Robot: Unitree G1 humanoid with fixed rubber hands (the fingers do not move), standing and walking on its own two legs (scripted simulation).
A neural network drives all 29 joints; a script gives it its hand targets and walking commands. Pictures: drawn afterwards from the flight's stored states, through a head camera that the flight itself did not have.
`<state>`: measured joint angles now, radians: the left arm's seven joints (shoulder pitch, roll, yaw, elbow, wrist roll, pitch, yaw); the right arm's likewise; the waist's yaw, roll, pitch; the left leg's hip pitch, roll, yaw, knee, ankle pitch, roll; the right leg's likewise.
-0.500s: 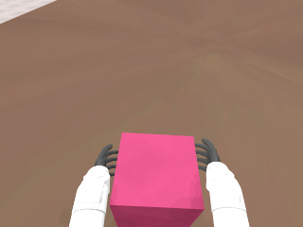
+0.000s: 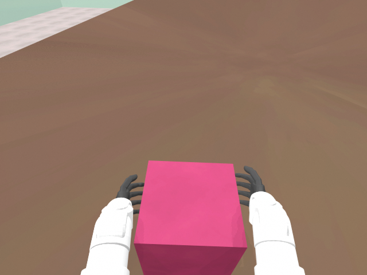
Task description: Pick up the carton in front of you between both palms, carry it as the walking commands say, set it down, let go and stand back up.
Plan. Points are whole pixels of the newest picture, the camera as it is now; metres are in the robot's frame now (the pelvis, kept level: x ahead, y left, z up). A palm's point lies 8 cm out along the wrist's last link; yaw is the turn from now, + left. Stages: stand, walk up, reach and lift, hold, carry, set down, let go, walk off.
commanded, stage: set down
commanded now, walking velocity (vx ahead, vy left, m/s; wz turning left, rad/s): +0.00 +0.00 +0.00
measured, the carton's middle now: (188, 223) +0.29 +0.00 -0.06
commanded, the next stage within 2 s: none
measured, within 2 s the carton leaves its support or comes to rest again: neither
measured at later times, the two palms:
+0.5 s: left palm (139, 212) +0.34 +0.14 -0.08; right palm (246, 210) +0.33 -0.16 -0.05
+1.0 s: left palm (150, 223) +0.40 +0.13 -0.25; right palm (237, 231) +0.36 -0.16 -0.22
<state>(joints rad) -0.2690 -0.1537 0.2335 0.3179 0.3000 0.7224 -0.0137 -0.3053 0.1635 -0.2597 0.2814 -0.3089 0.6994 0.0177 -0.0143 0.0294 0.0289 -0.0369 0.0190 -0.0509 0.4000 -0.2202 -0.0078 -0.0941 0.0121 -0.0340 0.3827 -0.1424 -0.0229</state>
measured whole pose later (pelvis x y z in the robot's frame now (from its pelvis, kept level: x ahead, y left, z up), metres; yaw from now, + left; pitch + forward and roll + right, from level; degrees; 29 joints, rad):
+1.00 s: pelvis -0.04 +0.04 -0.16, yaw -1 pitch +41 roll +1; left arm -0.78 -0.03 0.35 0.68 0.24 0.29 0.05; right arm -0.73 0.24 -0.57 0.43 -0.31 0.24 -0.04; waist -0.09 0.04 -0.20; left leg -1.58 -0.05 0.00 1.33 -0.46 0.01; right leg -1.64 -0.01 0.05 1.27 -0.34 0.04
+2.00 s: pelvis -0.07 +0.05 -0.37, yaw -5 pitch +47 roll -6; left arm -1.44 0.35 -0.07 1.14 0.06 0.24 0.07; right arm -1.22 0.11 -0.67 0.71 -0.12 0.17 -0.13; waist -0.20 -0.04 0.09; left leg -2.30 -0.07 -0.02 2.09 -0.61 0.03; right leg -2.33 0.00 0.02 1.96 -0.45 0.09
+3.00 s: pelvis -0.08 +0.05 -0.40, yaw -7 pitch +41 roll -6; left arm -1.51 0.29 0.09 1.17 0.21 0.17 -0.07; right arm -1.32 -0.11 -0.70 1.00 -0.08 0.12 -0.05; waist -0.14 -0.10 0.22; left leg -2.30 -0.04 -0.04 2.22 -0.63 0.04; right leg -2.33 0.06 0.02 2.06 -0.44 0.11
